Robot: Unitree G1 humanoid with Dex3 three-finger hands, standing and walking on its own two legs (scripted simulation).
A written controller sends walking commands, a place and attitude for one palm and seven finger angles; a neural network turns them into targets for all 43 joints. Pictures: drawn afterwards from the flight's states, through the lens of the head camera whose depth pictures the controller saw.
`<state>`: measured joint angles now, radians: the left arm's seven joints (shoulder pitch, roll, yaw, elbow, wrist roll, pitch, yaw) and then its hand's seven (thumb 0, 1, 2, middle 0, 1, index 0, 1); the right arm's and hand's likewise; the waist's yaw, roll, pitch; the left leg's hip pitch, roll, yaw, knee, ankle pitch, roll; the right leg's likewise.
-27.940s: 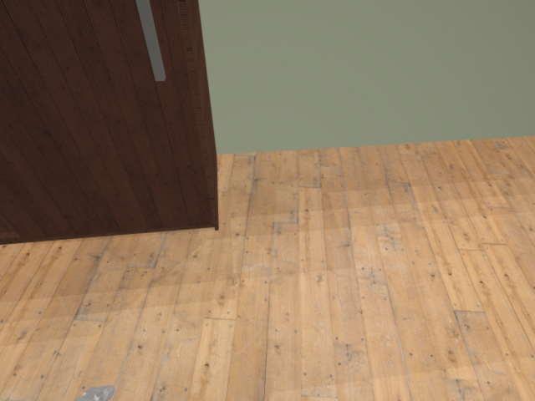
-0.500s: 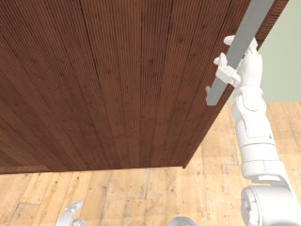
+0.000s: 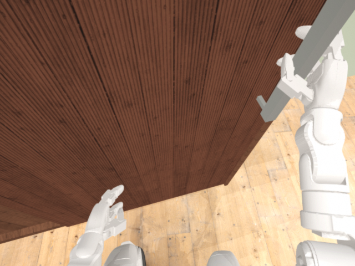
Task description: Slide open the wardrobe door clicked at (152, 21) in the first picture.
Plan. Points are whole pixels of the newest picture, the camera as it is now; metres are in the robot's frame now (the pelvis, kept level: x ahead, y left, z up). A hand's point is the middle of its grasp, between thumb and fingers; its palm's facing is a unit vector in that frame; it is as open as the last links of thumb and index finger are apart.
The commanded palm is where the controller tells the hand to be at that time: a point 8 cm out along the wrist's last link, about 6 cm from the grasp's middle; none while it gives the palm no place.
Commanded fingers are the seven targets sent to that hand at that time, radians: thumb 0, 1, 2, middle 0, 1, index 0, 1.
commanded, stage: step sideways, sliding the door along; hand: right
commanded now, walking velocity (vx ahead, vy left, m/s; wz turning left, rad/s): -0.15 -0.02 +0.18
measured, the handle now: (293, 58) +0.42 -0.26 +0.20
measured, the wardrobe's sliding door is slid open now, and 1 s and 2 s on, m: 0.01 0.16 0.26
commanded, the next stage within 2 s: stop walking and hold the door there in 1.90 s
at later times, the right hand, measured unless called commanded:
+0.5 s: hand (248, 87) +0.36 -0.16 +0.20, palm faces +0.27 +0.96 +0.09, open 7.4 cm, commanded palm +0.32 -0.12 +0.17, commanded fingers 0.00 -0.90 -0.90 0.45 1.40 0.45 1.40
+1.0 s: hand (204, 99) +0.35 -0.08 +0.19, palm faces +0.25 +0.97 +0.03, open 7.7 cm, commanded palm +0.30 -0.06 +0.18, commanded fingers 0.00 -0.90 -0.90 0.45 1.40 0.45 1.40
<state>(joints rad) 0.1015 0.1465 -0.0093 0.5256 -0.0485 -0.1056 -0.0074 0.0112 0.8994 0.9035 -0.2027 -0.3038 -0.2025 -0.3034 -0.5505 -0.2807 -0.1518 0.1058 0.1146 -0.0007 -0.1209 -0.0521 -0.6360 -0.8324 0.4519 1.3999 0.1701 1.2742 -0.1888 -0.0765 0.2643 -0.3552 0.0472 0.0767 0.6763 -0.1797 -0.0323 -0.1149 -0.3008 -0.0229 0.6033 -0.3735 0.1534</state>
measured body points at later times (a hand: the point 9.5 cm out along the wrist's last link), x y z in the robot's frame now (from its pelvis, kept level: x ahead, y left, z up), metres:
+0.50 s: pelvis +0.06 +0.00 +0.02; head +0.13 -0.03 +0.46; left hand +0.27 +0.17 -0.06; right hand +0.34 -0.21 +0.19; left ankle +0.05 +0.16 -0.63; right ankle +0.00 -0.07 -0.72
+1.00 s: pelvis +0.06 +0.06 +0.01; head +0.12 +0.06 +0.45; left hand +0.29 +0.25 -0.07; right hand +0.33 -0.13 +0.19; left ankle +0.15 +0.11 -0.72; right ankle +0.03 -0.08 -0.67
